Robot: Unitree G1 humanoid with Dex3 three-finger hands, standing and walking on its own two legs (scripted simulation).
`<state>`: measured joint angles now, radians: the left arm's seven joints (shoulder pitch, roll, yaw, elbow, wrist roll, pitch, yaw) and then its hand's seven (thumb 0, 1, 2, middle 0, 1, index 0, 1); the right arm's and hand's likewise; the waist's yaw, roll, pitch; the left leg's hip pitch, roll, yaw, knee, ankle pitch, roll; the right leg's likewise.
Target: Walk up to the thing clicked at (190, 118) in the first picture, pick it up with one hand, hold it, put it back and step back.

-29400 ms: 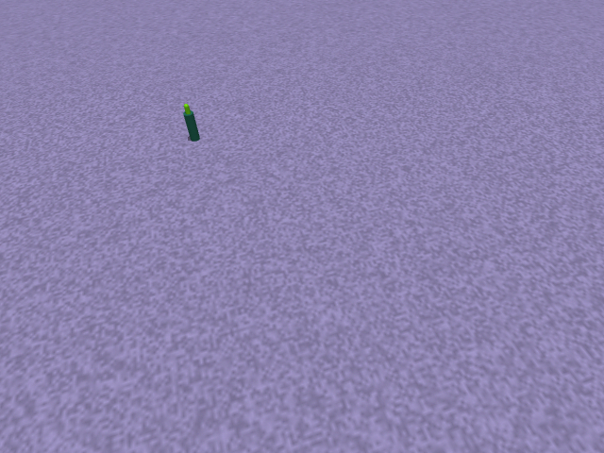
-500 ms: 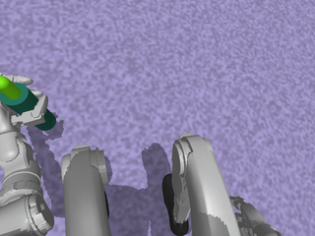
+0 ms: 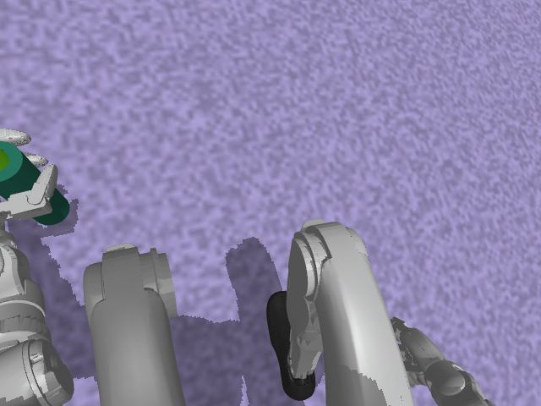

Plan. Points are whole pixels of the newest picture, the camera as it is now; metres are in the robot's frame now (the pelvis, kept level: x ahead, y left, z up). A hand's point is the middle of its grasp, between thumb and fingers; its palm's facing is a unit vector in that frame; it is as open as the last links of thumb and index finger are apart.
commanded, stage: lower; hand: left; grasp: from the side
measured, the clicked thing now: (19, 181) +0.42 +0.30 -0.10
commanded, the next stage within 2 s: loosen in 1.08 s
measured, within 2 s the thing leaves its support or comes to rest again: rests again in 1.70 s
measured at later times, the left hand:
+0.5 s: hand (39, 184) +0.43 +0.29 -0.15, palm faces +0.36 -0.93 -0.01, open 7.4 cm
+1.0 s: hand (46, 188) +0.44 +0.29 -0.18, palm faces +0.37 -0.93 -0.01, open 7.4 cm
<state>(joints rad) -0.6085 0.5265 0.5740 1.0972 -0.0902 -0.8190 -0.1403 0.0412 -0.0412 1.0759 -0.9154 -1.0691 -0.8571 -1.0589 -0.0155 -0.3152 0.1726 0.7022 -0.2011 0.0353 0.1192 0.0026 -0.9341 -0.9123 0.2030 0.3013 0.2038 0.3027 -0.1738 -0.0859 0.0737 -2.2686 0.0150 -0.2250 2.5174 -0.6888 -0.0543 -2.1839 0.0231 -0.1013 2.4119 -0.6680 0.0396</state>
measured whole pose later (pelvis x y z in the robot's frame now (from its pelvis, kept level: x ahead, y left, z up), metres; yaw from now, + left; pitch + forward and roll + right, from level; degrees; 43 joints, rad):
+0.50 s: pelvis -0.01 +0.01 -0.02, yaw -3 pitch +19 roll -13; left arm -0.64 0.69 0.63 1.27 -0.09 -0.94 -0.10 0.04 -0.05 1.08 -0.92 -1.06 -0.87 -1.04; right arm -0.09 -0.36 0.33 0.64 -0.29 0.03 0.13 0.00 -0.93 -0.91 0.20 0.30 0.21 0.30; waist -0.23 -0.18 0.22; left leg -2.25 0.01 -0.30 2.61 -0.70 -0.05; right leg -2.14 0.05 -0.16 2.44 -0.65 0.06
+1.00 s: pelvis -0.01 +0.02 -0.02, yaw -5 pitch +15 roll -15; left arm -0.63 0.77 0.63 1.34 -0.07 -1.02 -0.04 0.04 -0.05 1.09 -0.92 -1.06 -0.87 -1.05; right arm -0.15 -0.37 0.42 0.60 -0.34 0.03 0.14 0.00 -0.91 -0.90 0.21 0.30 0.21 0.30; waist -0.24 -0.23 0.28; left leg -2.23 0.01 -0.36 2.65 -0.71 -0.04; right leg -2.10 0.07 -0.19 2.43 -0.63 0.08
